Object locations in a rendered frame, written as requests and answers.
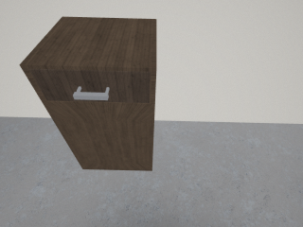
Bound drawer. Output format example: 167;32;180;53
29;68;151;103

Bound handle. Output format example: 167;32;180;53
73;86;110;100

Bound cabinet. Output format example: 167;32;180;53
20;16;157;171

